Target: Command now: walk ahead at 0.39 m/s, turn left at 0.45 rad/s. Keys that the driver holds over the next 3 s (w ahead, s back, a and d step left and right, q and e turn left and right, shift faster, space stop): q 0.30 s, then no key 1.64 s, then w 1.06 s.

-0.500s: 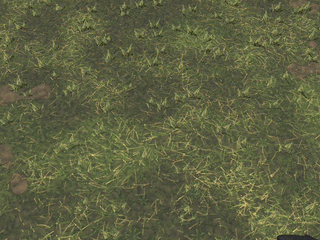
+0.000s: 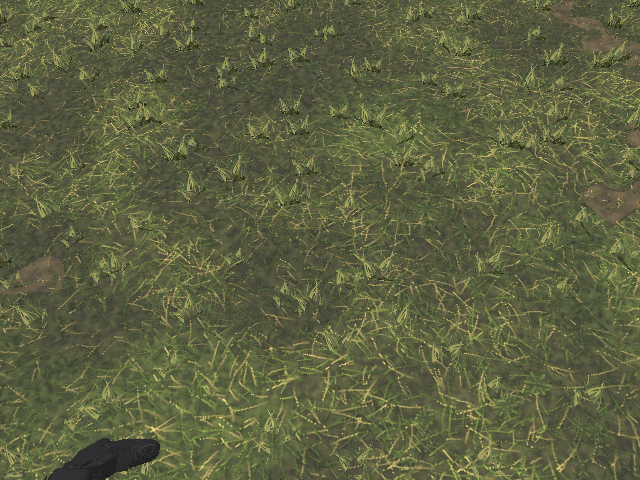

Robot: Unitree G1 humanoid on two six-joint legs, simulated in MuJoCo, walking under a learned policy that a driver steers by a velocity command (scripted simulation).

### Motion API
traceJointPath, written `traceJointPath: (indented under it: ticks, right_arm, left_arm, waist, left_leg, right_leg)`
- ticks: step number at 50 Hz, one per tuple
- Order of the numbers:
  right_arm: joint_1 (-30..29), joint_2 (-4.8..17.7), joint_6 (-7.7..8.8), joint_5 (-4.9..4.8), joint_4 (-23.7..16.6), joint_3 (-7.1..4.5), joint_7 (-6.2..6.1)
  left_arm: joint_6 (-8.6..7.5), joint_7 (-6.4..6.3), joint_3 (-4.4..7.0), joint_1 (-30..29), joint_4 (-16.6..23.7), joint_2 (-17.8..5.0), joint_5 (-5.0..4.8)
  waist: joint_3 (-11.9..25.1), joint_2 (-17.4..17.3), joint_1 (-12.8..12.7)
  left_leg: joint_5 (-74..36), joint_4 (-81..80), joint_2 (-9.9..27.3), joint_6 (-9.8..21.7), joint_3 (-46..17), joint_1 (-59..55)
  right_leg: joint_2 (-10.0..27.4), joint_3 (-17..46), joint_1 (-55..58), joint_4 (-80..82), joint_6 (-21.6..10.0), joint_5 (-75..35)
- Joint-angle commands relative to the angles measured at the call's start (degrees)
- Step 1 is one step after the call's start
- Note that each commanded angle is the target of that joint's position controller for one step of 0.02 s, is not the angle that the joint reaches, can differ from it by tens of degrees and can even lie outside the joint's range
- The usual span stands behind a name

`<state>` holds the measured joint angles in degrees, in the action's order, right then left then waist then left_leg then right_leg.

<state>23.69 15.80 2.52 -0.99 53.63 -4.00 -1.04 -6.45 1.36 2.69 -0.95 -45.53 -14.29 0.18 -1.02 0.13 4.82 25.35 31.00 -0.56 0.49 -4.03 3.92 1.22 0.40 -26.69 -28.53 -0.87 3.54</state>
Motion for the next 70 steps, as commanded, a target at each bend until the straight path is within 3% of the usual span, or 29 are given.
traceJointPath:
  ticks: [1,2,4,5,7,9,13,17,20,21,22,23,24,25,26,28,32,35,37,38,39,40,41,42,43,45,48,53,70]
  right_arm:
    - [3.11,2.83,1.76,-0.06,-6.5,0.19,-0.32]
    - [0.37,7.57,1.48,-0.98,-6.69,-1.3,-0.45]
    - [-3.2,7.34,-0.1,-0.53,-7.33,-1.94,-0.87]
    - [-2.81,6.38,-1.31,-0.41,-7.43,-2.28,-1.0]
    - [-2.7,4.05,-3.17,-0.43,-8.6,-2.09,-0.96]
    - [-4.85,3.5,-3.91,-0.15,-10.66,-2.03,-0.92]
    - [-9.71,3.25,-3.8,0.17,-13.29,-1.73,0.52]
    - [-14.63,4.22,-4.47,0.54,-16.25,-1.97,2.05]
    - [-13.69,4.87,-4.64,0.74,-16.73,-2.33,2.45]
    - [-11.76,6.38,-4.37,1.03,-16.06,-2.92,2.09]
    - [-8.59,11.75,-4.15,1.15,-15.66,-4.44,1.06]
    - [-8.87,16.05,-4.31,2.25,-16.89,-4.67,0.01]
    - [-8.51,10.27,-3.52,2.57,-16.87,-2.71,0.42]
    - [-10.19,8.71,-2.76,2.4,-16.57,-2.16,0.9]
    - [-12.8,8.32,-2.2,1.93,-16.1,-2.07,0.9]
    - [-17.39,7.47,-2.07,1.53,-16.02,-1.56,0.54]
    - [-19.44,6.53,-1.9,2.12,-14.42,-1.27,-0.01]
    - [-19.18,6.28,-2.17,2.04,-12.7,-0.95,-0.29]
    - [-20.43,5.39,-2.52,1.3,-11.8,-0.43,-0.27]
    - [-18.55,4.37,-2.51,1.02,-10.57,-0.07,-0.13]
    - [-16.91,3.31,-2.38,1.61,-9.76,0.29,0.04]
    - [-14.8,2.56,-2.26,2.2,-9.68,0.19,0.33]
    - [-17.36,2.72,-2.42,2.54,-9.41,0.28,0.13]
    - [-19.34,3.96,-2.61,2.24,-9.29,-0.1,-0.13]
    - [-19.51,3.99,-2.85,2.02,-8.78,-0.25,-0.54]
    - [-18.37,4.3,-3.17,2.05,-7.31,-0.4,-0.75]
    - [-17.89,3.51,-2.66,1.72,-5.26,-0.35,-0.48]
    - [-17.11,3.6,-2.4,1.47,-1.99,-0.39,-0.53]
    - [-15.98,4.26,-2.72,1.14,5.6,0.29,-1.38]
  left_arm:
    - [0.42,-0.88,4.26,20.64,-0.84,-14.43,1.04]
    - [0.66,-0.98,3.0,16.72,-0.02,-10.34,0.67]
    - [1.18,-1.0,1.9,10.07,0.44,-6.56,0.44]
    - [1.23,-0.96,1.67,7.89,0.32,-5.73,0.73]
    - [1.12,-1.06,2.15,5.73,-0.07,-6.91,1.51]
    - [1.16,-1.76,2.71,4.86,-0.56,-8.5,1.42]
    - [2.52,-3.1,3.12,4.16,-1.03,-9.98,0.44]
    - [4.07,-2.89,3.65,6.62,-2.39,-12.05,-0.83]
    - [4.96,-2.6,3.82,5.99,-3.05,-12.9,-2.15]
    - [5.08,-2.47,3.5,7.86,-3.95,-11.69,-2.14]
    - [4.9,-2.17,2.71,11.16,-4.42,-9.21,-0.44]
    - [4.51,-1.34,1.17,12.19,-2.79,-5.53,1.93]
    - [4.82,-1.25,1.51,10.19,-2.98,-7.15,0.78]
    - [5.41,-1.35,2.14,6.68,-2.59,-9.36,-1.05]
    - [5.91,-1.86,2.13,6.26,-2.9,-8.64,-1.41]
    - [7.0,-2.9,2.49,7.19,-4.21,-9.23,-0.5]
    - [7.51,-3.55,1.66,8.88,-5.87,-6.64,-0.49]
    - [7.51,-3.2,1.46,8.47,-6.34,-6.81,-0.57]
    - [7.35,-2.58,1.26,10.6,-7.72,-6.15,-0.15]
    - [7.3,-2.25,1.15,11.1,-8.16,-6.51,0.68]
    - [7.2,-2.2,1.33,11.13,-8.03,-8.83,1.44]
    - [7.18,-2.34,1.74,8.79,-8.16,-11.44,0.66]
    - [6.79,-2.02,1.26,7.08,-8.29,-8.63,0.54]
    - [6.16,-1.92,0.67,5.78,-8.09,-6.99,1.04]
    - [5.56,-1.98,0.55,5.25,-8.42,-7.14,1.27]
    - [4.63,-2.14,0.33,6.47,-9.37,-7.14,0.81]
    - [4.7,-2.65,0.1,9.2,-10.84,-6.98,0.35]
    - [5.26,-2.89,-0.22,10.04,-11.81,-6.45,0.3]
    - [5.86,-2.88,-0.77,11.79,-14.18,-5.58,0.17]
  waist:
    - [23.49,16.51,-9.47]
    - [16.06,11.1,-8.85]
    - [7.95,5.47,-5.83]
    - [5.93,6.79,-4.09]
    - [4.21,7.9,-2.67]
    - [3.39,7.07,-2.33]
    - [4.73,5.8,-3.71]
    - [3.94,5.17,-5.41]
    - [3.77,5.14,-3.57]
    - [4.92,3.15,-2.84]
    - [8.92,-5.06,-2.93]
    - [12.12,-18.82,-5.0]
    - [18.05,-12.15,-2.45]
    - [14.45,-8.73,-2.07]
    - [11.8,-7.05,-3.23]
    - [9.0,-6.23,-5.34]
    - [8.59,-7.2,-6.09]
    - [8.12,-7.95,-5.45]
    - [6.85,-7.19,-7.26]
    - [6.0,-5.63,-7.37]
    - [4.85,-1.6,-5.88]
    - [3.15,5.84,-1.94]
    - [1.95,8.14,-3.06]
    - [0.48,7.41,-3.5]
    - [0.27,6.94,-3.42]
    - [-0.2,5.31,-3.85]
    - [0.37,2.12,-4.94]
    - [1.15,-0.14,-5.47]
    - [0.67,0.16,-5.0]
  left_leg:
    - [11.54,38.89,-2.16,-0.4,-3.16,35.08]
    - [9.59,43.02,0.61,-0.58,-4.38,37.83]
    - [3.52,40.18,4.71,-1.45,-1.3,35.15]
    - [1.26,37.8,6.39,-1.58,-0.97,31.81]
    - [-3.09,36.0,6.25,-2.28,0.8,27.84]
    - [-7.24,30.75,6.52,-2.7,1.18,28.45]
    - [-17.54,17.8,6.33,-1.98,3.5,24.59]
    - [-14.9,10.0,4.84,-0.54,5.15,22.24]
    - [-14.94,-0.04,2.67,1.81,6.55,17.58]
    - [-22.07,-5.88,1.23,3.23,6.42,11.31]
    - [-45.04,-7.29,6.95,5.79,-1.19,0.3]
    - [-66.13,-4.84,21.35,16.16,-18.5,-11.87]
    - [-58.72,-6.6,24.09,21.3,-20.73,-8.76]
    - [-54.17,-7.84,20.61,19.54,-15.72,-5.62]
    - [-48.23,-8.28,17.67,16.47,-12.43,-3.44]
    - [-41.97,-10.4,15.23,13.86,-8.94,3.98]
    - [-35.51,-12.03,12.84,13.19,-5.73,8.4]
    - [-27.18,-12.75,12.93,12.62,-6.84,8.83]
    - [-17.75,-12.05,11.13,10.05,-6.0,11.46]
    - [-11.94,-11.94,9.39,7.18,-5.27,13.25]
    - [-7.41,-9.24,6.68,4.11,-3.32,15.32]
    - [-5.88,-8.51,2.34,1.63,1.02,13.89]
    - [-9.53,-7.07,1.29,0.13,2.64,7.3]
    - [-12.38,-6.03,1.73,0.2,2.28,4.43]
    - [-14.07,-5.74,2.23,0.78,1.93,3.11]
    - [-16.17,-6.64,2.82,1.5,0.97,4.08]
    - [-18.18,-7.2,2.92,1.44,1.13,5.47]
    - [-21.62,-7.13,2.93,0.86,1.5,5.21]
    - [-23.4,-6.99,3.13,0.67,2.06,4.22]
  right_leg:
    - [24.54,36.66,48.41,6.25,-14.48,-11.46]
    - [22.84,27.51,41.43,5.93,-12.56,-15.42]
    - [18.2,13.39,26.73,7.45,-10.15,-23.25]
    - [16.52,9.07,20.78,9.39,-9.39,-22.44]
    - [15.53,4.14,14.09,13.31,-10.66,-21.87]
    - [16.03,0.8,13.44,15.14,-11.63,-22.92]
    - [15.25,-5.84,15.92,15.25,-10.7,-20.88]
    - [16.78,-6.36,19.92,12.04,-9.79,-18.19]
    - [16.77,-5.94,21.7,5.2,-7.25,-16.68]
    - [14.26,-7.39,20.06,-0.04,-4.78,-14.53]
    - [9.85,-10.73,14.07,-10.36,-0.57,-5.32]
    - [1.9,-11.46,-2.84,-27.25,4.39,32.05]
    - [1.96,-1.36,-3.85,-34.48,4.95,37.71]
    - [2.89,0.08,-4.93,-36.99,4.53,35.19]
    - [3.59,0.7,-6.32,-35.6,4.05,32.27]
    - [4.16,1.32,-2.08,-31.82,4.53,26.67]
    - [2.67,0.07,6.22,-19.54,4.88,21.19]
    - [2.04,-0.54,10.46,-11.36,4.18,17.15]
    - [0.98,-2.13,16.31,-0.53,2.65,9.2]
    - [1.59,-1.15,19.43,4.62,1.38,3.94]
    - [6.24,4.04,20.77,6.53,-0.55,0.71]
    - [8.77,5.57,15.42,6.35,-3.31,6.46]
    - [8.18,6.63,7.29,9.64,-4.0,19.21]
    - [6.92,5.99,4.31,11.4,-2.42,23.22]
    - [6.04,5.06,3.67,11.66,-0.96,22.11]
    - [4.81,3.68,6.24,10.37,0.32,17.46]
    - [3.84,2.63,10.01,8.59,0.03,13.07]
    - [3.04,1.82,12.52,7.62,-0.49,8.98]
    - [1.5,0.4,13.77,7.69,-0.4,4.93]
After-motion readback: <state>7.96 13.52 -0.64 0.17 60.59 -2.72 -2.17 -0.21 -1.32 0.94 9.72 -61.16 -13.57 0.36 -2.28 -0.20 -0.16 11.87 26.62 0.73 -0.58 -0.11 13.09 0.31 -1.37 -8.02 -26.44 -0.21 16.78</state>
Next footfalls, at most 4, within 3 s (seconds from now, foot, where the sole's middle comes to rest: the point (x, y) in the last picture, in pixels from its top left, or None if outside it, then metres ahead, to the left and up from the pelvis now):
0.44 left None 0.21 0.14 -0.76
0.78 right None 0.22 -0.10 -0.76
2.68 right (293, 391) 0.66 0.04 -0.76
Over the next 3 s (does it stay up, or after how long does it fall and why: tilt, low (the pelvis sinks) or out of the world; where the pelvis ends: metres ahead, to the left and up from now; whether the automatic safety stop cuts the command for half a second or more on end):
stays up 0.62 0.12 0.02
